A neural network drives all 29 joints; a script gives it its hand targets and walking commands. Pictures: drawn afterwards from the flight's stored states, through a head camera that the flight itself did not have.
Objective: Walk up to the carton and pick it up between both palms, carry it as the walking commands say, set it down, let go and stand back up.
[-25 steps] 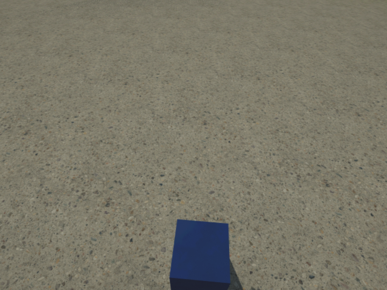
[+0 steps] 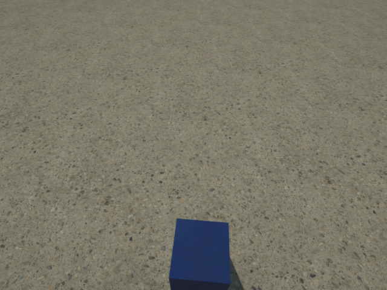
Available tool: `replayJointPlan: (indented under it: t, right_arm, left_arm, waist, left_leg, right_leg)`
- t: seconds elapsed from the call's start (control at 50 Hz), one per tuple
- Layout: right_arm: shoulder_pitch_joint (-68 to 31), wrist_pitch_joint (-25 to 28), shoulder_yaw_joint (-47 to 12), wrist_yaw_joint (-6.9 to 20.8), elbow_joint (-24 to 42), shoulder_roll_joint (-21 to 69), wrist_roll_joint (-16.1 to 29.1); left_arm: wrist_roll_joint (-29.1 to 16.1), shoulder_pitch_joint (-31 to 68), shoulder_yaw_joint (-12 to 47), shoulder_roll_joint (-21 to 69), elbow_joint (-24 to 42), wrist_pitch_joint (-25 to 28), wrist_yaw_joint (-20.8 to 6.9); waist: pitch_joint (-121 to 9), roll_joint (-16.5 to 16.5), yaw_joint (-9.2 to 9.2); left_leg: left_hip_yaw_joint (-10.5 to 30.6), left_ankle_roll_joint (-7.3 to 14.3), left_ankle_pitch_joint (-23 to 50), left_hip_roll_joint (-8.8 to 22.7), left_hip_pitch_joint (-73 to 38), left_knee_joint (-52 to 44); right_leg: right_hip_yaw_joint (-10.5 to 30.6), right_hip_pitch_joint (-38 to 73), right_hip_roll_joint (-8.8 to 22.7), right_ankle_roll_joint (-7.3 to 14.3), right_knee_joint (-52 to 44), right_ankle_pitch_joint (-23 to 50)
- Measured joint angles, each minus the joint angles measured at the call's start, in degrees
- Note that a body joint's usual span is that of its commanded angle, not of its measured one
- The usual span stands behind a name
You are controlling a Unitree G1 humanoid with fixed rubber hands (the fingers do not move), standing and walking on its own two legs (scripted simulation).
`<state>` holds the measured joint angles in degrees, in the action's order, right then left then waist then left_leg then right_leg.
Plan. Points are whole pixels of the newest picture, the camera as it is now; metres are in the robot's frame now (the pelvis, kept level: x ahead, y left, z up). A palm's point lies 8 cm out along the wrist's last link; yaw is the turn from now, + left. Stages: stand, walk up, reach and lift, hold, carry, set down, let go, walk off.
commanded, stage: stand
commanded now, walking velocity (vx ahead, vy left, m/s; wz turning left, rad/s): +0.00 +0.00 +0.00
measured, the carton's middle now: (200, 256) +0.44 -0.03 -0.66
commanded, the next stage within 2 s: reach and lift in 0.40 s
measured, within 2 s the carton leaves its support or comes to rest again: neither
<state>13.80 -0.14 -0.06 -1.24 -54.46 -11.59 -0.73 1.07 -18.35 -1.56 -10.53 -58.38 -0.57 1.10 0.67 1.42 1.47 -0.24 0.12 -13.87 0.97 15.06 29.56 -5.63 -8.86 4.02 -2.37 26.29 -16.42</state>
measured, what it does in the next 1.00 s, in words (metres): stands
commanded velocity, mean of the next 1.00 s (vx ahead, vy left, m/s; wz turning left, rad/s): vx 0.00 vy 0.00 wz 0.00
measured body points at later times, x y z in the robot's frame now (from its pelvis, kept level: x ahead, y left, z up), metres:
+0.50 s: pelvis +0.00 +0.00 +0.00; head +0.01 +0.00 +0.45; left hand +0.03 +0.24 -0.15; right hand +0.08 -0.24 -0.15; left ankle +0.02 +0.12 -0.74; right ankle -0.03 -0.14 -0.74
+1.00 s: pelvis +0.02 -0.02 -0.03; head +0.14 -0.03 +0.40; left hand +0.19 +0.22 -0.16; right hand +0.20 -0.25 -0.17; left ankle +0.02 +0.11 -0.74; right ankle -0.03 -0.14 -0.73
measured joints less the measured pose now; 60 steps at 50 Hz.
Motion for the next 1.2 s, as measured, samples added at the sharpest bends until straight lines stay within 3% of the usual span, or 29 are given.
replayJointPlan:
  t: [0.44,0.56,0.64,0.72,0.8,1.0,1.08,1.2]
  right_arm:
    - [0.00,0.01,0.00,0.00,0.00,0.00,0.00]
    - [-5.57,-11.65,-0.02,1.14,6.83,0.00,0.00]
    - [-8.76,-20.25,-0.02,1.67,10.62,0.00,0.00]
    - [-8.79,-23.76,-0.01,1.82,14.11,0.00,0.00]
    - [-8.81,-22.57,0.00,1.83,16.47,0.00,0.00]
    - [-12.31,-10.34,0.03,0.75,17.58,0.07,-0.01]
    - [-15.60,-7.86,0.01,0.39,17.53,0.07,-0.01]
    - [-21.75,-7.13,0.30,0.36,17.52,0.06,1.17]
  left_arm:
    - [0.00,0.00,0.00,0.00,0.00,0.02,0.00]
    - [-1.45,7.62,0.33,-0.28,14.56,-12.34,0.09]
    - [-1.51,15.39,0.52,-0.29,18.52,-20.69,-1.46]
    - [-1.02,17.81,0.45,-0.29,20.04,-23.75,-2.74]
    - [-0.62,17.34,-0.41,-0.30,20.15,-22.85,-3.75]
    - [-0.60,17.84,-4.53,-0.29,20.06,-9.57,-4.95]
    - [-0.87,19.46,-5.03,-0.28,20.05,-6.50,-3.90]
    - [-1.70,24.52,-5.03,-0.29,23.21,-6.55,-1.19]
  waist:
    - [0.00,0.02,0.00]
    - [1.60,-0.81,0.01]
    - [1.64,-1.46,0.00]
    - [2.08,-1.23,-0.04]
    - [2.69,-1.00,-0.06]
    - [1.09,-1.72,-0.09]
    - [-0.13,-1.92,-0.09]
    - [-1.38,-1.99,-0.11]
  left_leg:
    - [0.00,0.00,-0.08,0.00,0.00,0.00]
    - [0.01,-0.02,-1.28,0.00,1.66,3.31]
    - [0.00,-0.03,-1.69,0.01,1.67,3.56]
    - [0.00,-0.27,-2.33,0.04,1.67,3.56]
    - [0.00,-0.90,-3.01,0.10,3.18,3.91]
    - [0.01,-0.99,-5.64,0.58,21.33,13.49]
    - [0.00,-1.12,-6.38,0.66,29.71,17.07]
    - [-0.01,-1.15,-5.32,0.61,38.44,20.22]
  right_leg:
    - [0.00,0.00,0.00,0.00,0.00,-0.07]
    - [0.67,-2.66,0.00,0.27,5.50,-2.52]
    - [0.78,-3.25,0.00,0.54,6.99,-3.53]
    - [0.78,-3.49,0.00,0.76,7.53,-4.63]
    - [0.81,-5.22,0.01,0.89,8.36,-5.62]
    - [1.50,-24.45,0.02,0.92,20.00,-7.70]
    - [1.97,-33.35,0.02,0.92,24.43,-7.37]
    - [2.33,-41.16,0.02,0.92,25.97,-7.02]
